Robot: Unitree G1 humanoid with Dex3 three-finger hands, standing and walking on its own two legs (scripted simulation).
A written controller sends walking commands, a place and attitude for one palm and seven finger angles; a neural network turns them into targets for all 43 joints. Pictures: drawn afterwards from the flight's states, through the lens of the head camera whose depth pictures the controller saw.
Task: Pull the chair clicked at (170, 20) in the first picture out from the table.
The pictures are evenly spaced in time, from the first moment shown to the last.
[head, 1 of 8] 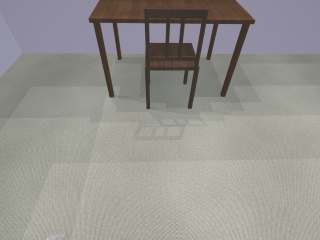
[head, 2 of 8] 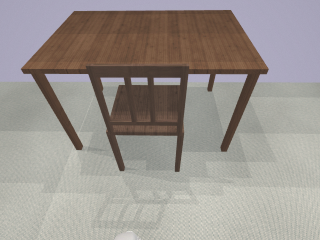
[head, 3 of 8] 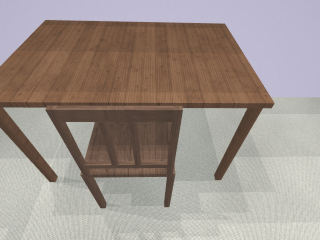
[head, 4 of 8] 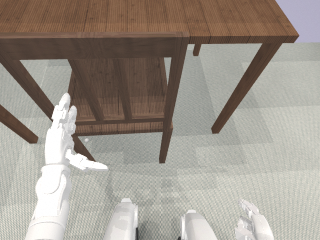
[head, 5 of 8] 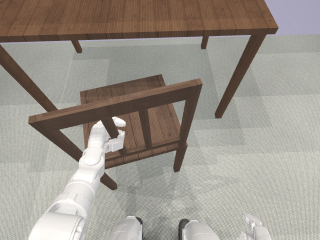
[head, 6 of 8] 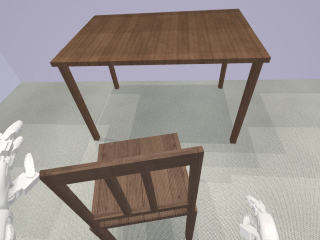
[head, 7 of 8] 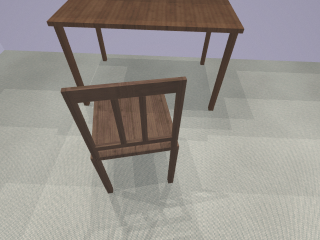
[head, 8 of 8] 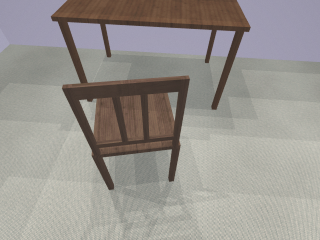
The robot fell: no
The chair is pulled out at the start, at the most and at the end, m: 0.00 0.57 0.56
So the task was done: yes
